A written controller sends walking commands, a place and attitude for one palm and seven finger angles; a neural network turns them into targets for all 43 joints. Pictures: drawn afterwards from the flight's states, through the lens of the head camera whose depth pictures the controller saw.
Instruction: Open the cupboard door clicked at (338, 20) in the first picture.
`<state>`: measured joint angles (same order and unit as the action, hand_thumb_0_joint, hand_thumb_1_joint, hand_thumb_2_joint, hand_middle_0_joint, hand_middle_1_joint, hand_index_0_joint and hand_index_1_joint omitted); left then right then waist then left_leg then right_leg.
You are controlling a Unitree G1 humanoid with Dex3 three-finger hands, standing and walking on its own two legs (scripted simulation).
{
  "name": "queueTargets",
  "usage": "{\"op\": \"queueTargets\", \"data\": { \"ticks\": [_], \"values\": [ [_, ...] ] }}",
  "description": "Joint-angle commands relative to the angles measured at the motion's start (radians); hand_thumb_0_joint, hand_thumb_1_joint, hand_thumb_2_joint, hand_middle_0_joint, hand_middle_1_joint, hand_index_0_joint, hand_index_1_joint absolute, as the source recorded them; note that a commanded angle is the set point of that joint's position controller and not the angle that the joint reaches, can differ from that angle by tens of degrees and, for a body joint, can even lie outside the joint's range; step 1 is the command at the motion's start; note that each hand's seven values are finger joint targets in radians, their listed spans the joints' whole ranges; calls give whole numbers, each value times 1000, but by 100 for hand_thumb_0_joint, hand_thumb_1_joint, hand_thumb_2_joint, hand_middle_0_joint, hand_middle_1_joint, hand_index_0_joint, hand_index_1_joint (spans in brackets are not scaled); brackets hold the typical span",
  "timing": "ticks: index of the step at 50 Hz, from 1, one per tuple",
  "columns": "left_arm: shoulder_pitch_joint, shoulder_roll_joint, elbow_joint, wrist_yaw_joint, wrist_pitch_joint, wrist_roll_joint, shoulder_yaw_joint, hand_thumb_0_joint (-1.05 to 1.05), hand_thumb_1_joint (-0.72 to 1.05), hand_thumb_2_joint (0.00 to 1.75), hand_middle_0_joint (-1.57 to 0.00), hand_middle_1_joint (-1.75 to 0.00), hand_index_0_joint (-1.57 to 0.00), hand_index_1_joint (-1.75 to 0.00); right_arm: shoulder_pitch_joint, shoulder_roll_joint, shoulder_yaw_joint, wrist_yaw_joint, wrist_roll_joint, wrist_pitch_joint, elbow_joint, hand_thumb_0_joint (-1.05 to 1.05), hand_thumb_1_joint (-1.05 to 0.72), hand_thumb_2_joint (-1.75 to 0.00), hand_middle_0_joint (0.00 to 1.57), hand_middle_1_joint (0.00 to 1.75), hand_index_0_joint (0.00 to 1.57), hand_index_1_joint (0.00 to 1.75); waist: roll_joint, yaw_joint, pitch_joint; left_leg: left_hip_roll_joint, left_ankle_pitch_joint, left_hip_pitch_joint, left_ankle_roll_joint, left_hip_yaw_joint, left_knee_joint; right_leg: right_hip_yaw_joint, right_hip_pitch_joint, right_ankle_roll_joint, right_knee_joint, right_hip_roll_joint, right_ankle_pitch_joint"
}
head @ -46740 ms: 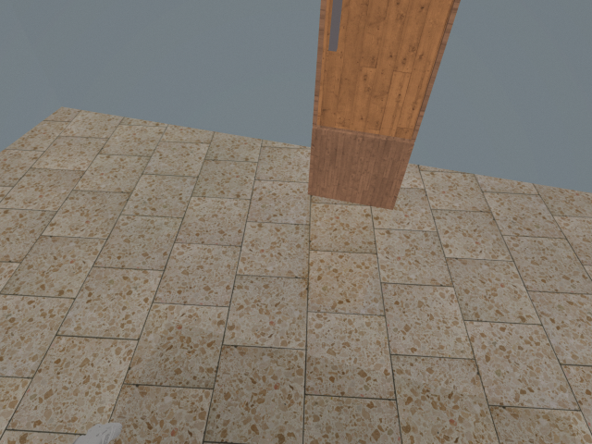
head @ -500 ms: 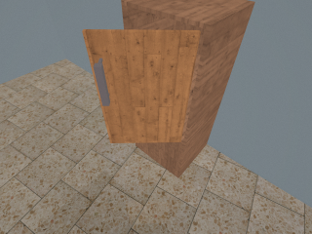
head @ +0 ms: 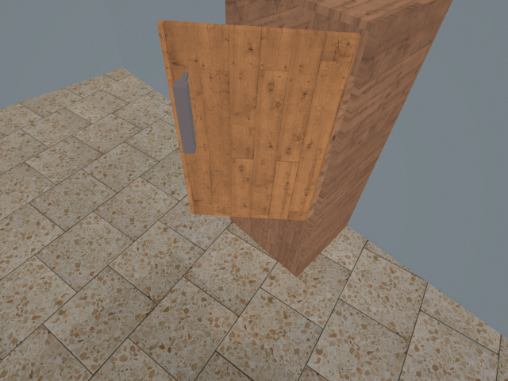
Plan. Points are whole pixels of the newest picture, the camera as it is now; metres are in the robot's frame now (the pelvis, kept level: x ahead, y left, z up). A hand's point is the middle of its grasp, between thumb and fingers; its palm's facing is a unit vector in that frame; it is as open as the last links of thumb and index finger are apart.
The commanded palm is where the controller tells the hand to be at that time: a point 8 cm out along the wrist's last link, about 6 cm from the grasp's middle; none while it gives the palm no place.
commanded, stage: come to a stop and stand still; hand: left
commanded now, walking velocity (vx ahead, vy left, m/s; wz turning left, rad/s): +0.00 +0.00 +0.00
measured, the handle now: (187, 114) +0.63 +0.21 +0.07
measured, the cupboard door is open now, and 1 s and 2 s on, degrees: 42 42 42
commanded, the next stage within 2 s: look again from close up in 0.40 s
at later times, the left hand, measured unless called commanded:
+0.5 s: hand out of the picture +0.00 +0.19 -0.18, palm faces +0.03 -0.99 -0.16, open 7.3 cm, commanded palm none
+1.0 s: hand out of the picture -0.02 +0.20 -0.17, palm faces +0.00 -0.98 -0.20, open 7.4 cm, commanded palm none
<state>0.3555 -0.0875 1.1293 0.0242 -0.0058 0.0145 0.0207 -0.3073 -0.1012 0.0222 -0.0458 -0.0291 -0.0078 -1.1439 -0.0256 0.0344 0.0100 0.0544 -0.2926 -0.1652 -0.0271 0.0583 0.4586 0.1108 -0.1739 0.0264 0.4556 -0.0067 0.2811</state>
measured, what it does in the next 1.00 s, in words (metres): stands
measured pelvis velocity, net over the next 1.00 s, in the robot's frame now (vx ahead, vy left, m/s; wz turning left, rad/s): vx -0.02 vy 0.03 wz -0.02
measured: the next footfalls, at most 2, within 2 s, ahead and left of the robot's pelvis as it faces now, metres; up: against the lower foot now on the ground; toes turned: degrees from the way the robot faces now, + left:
right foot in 1.66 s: +0.16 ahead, -0.11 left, +0.00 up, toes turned -5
left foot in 1.98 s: +0.14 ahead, +0.07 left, +0.00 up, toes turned +5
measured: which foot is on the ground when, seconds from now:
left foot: down 0.00-1.00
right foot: down 0.00-1.00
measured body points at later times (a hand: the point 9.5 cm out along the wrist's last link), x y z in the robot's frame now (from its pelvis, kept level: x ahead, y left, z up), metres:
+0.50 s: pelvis +0.00 +0.03 +0.00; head +0.01 +0.03 +0.45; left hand +0.00 +0.24 -0.16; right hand -0.02 -0.17 -0.16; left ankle -0.03 +0.13 -0.74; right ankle -0.02 -0.10 -0.74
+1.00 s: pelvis -0.02 +0.03 +0.00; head -0.01 +0.02 +0.45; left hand -0.01 +0.25 -0.16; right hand -0.02 -0.19 -0.17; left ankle -0.03 +0.13 -0.74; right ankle -0.02 -0.10 -0.74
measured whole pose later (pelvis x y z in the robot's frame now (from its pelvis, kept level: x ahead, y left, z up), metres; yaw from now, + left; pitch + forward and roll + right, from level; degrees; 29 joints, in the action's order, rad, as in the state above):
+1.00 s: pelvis -0.02 +0.03 +0.00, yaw -1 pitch -1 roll +1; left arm 0.29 -0.14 1.11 0.02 -0.01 0.01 -0.01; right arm -0.30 -0.16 -0.01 -0.02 -0.02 -0.02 -1.09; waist 0.02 0.01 0.03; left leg 0.00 -0.29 -0.17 0.03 0.10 0.48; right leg 0.06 -0.21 -0.02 0.52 -0.06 0.28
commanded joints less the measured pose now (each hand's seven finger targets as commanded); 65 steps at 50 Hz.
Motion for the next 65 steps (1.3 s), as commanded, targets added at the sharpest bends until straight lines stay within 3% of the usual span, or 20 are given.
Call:
{"op": "queueTargets", "data": {
  "ticks": [1, 5, 12, 24, 25, 26, 27, 28, 29, 31, 34, 37, 45, 55, 57, 60, 63, 65],
  "values": [
    [68, -78, -7, 8, -11, 0, 11, 0, 90, 90, -20, -30, -20, -30, -70, -73, -4, -11, 17, -16, -1, 0, -90, -90, 20, 30, 20, 30, 104, -18, 50, 83, 386, 0, 40, -43, -83, -95, 20, 4, -71, -101, -264],
    [62, -79, 9, 10, -7, 1, 3, 0, 90, 90, -20, -30, -20, -30, -62, -77, -6, -12, 18, -11, -4, 0, -90, -90, 20, 30, 20, 30, 44, -22, 75, 76, 345, 7, 39, -44, -104, -86, 21, -3, -83, -108, -284],
    [50, -89, 7, 14, -4, 0, 2, 0, 90, 90, -20, -30, -20, -30, -61, -94, -6, -11, 16, -14, -6, 0, -90, -90, 20, 30, 20, 30, 43, -23, 44, 72, 389, 41, 46, -48, -114, -83, 42, -8, -79, -109, -285],
    [31, -99, -5, 17, 0, 0, 2, 0, 90, 90, -20, -30, -20, -30, -68, -92, -6, -5, 16, -14, -10, 0, -90, -90, 20, 30, 20, 30, 27, -23, 87, 67, 317, 16, 50, -50, -145, -86, 24, -14, -90, -112, -229],
    [43, -155, 9, 57, -35, 8, -13, 0, 90, 90, -20, -30, -20, -30, 17, -160, -8, 15, 35, -31, 72, 0, -90, -90, 20, 30, 20, 30, 32, -13, 88, 75, 504, -62, 26, -40, 64, -131, -13, -15, -60, -148, -515],
    [34, -178, -33, 48, -42, 2, -2, 0, 90, 90, -20, -30, -20, -30, -39, -114, -6, 19, 18, -27, 92, 0, -90, -90, 20, 30, 20, 30, 55, -45, 28, 39, 204, -51, 35, -55, 21, -135, 18, 9, -29, -163, -392],
    [-3, -158, -40, 37, -38, -1, -10, 0, 90, 90, -20, -30, -20, -30, -49, -106, -8, 18, 16, -29, 83, 0, -90, -90, 20, 30, 20, 30, 102, -49, 59, 40, 164, -70, 47, -62, -39, -120, -10, 16, -15, -143, -264],
    [-14, -158, -43, 31, -38, 2, -13, 0, 90, 90, -20, -30, -20, -30, -64, -106, -16, 22, 10, -31, 79, 0, -90, -90, 20, 30, 20, 30, 103, -38, 53, 51, 192, -91, 52, -71, -35, -100, -3, 16, -10, -119, -180],
    [0, -147, -46, 26, -37, 1, -12, 0, 90, 90, -20, -30, -20, -30, -76, -112, -17, 23, 12, -33, 88, 0, -90, -90, 20, 30, 20, 30, 94, -40, 4, 54, 201, -75, 58, -78, -33, -91, 11, 15, -1, -108, -136],
    [-3, -136, -45, 23, -30, -1, -15, 0, 90, 90, -20, -30, -20, -30, -78, -126, -17, 19, 12, -36, 93, 0, -90, -90, 20, 30, 20, 30, 79, -40, -8, 63, 259, -54, 70, -90, -40, -80, 9, 10, 23, -95, -126],
    [-15, -135, -49, 18, -22, -1, -15, 0, 90, 90, -20, -30, -20, -30, -66, -133, -16, 16, 13, -34, 103, 0, -90, -90, 20, 30, 20, 30, 58, -36, 40, 63, 226, -70, 75, -89, -57, -78, -19, 5, 23, -92, -98],
    [-20, -134, -50, 15, -14, 0, -17, 0, 90, 90, -20, -30, -20, -30, -58, -139, -18, 18, 14, -28, 106, 0, -90, -90, 20, 30, 20, 30, 23, -33, 113, 57, 93, -116, 77, -96, -103, -87, -55, 0, -1, -91, -42],
    [-10, -150, -52, 11, -13, 1, -12, 0, 90, 90, -20, -30, -20, -30, -47, -142, -19, 19, 14, -27, 88, 0, -90, -90, 20, 30, 20, 30, 12, -28, 105, 48, 57, -95, 75, -79, -121, -103, -59, -1, -20, -99, -44],
    [-6, -157, -48, 10, -20, 1, -8, 0, 90, 90, -20, -30, -20, -30, -43, -131, -18, 17, 16, -30, 62, 0, -90, -90, 20, 30, 20, 30, 13, -28, 49, 47, 150, -42, 66, -53, -88, -115, -33, 3, -28, -112, -148],
    [6, -158, -42, 7, -17, 5, -4, 0, 90, 90, -20, -30, -20, -30, -52, -129, -17, 19, 13, -23, 59, 0, -90, -90, 20, 30, 20, 30, 3, -28, 55, 38, 16, -64, 71, -50, -73, -111, -42, 10, -28, -107, 24],
    [14, -171, -48, 0, -11, 10, 7, 0, 90, 90, -20, -30, -20, -30, -44, -119, -11, 27, 5, -13, 71, 0, -90, -90, 20, 30, 20, 30, -16, -25, 134, 9, -148, -154, 74, -37, -35, -135, -89, 29, -66, -120, 257],
    [41, -191, -56, -1, -10, 10, 21, 0, 90, 90, -20, -30, -20, -30, -46, -100, -9, 32, 3, -10, 86, 0, -90, -90, 20, 30, 20, 30, -61, -21, 154, -27, -159, -220, 74, -7, 63, -178, -85, 58, -106, -156, 370],
    [65, -195, -54, -1, -16, 8, 28, 0, 90, 90, -20, -30, -20, -30, -47, -85, -10, 34, 3, -17, 94, 0, -90, -90, 20, 30, 20, 30, -83, -21, 149, -32, -111, -222, 73, 18, 133, -216, -93, 80, -127, -188, 364]
  ]
}}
